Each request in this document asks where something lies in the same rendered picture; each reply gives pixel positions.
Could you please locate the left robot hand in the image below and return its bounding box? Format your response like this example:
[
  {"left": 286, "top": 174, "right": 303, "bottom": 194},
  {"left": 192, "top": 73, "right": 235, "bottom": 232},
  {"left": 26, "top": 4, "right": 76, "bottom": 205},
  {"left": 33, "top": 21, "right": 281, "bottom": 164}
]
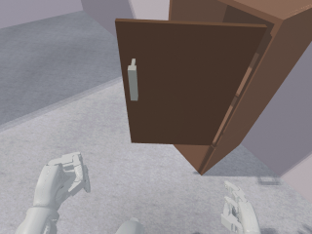
[{"left": 33, "top": 151, "right": 91, "bottom": 211}]

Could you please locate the robot left thigh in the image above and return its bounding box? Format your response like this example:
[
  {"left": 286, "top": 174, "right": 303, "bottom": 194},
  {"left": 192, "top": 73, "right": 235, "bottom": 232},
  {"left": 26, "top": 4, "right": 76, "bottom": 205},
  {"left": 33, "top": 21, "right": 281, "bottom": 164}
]
[{"left": 115, "top": 220, "right": 145, "bottom": 234}]

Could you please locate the right robot hand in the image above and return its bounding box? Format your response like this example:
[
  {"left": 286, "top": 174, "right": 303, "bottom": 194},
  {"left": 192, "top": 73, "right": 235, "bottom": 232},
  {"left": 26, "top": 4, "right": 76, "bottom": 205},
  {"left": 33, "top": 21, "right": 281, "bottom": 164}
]
[{"left": 220, "top": 180, "right": 261, "bottom": 234}]

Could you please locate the cupboard door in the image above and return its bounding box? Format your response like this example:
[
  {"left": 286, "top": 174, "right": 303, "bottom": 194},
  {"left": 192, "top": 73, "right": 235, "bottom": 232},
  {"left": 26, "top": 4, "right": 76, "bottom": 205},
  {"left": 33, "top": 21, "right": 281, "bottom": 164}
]
[{"left": 115, "top": 19, "right": 267, "bottom": 146}]

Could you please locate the left robot forearm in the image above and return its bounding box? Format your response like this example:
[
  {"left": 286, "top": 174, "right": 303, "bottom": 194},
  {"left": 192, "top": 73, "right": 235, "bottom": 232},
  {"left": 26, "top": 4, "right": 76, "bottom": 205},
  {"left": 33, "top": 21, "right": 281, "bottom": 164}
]
[{"left": 15, "top": 206, "right": 59, "bottom": 234}]

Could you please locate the robot left shin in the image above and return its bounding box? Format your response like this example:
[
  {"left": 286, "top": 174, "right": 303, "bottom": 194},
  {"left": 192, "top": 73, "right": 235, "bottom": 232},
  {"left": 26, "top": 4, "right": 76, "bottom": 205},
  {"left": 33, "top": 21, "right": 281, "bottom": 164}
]
[{"left": 130, "top": 217, "right": 139, "bottom": 222}]

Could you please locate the handle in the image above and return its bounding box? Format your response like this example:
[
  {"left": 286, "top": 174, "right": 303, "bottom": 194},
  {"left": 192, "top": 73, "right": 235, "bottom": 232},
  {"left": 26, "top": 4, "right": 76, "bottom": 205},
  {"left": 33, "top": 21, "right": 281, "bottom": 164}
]
[{"left": 128, "top": 58, "right": 138, "bottom": 101}]

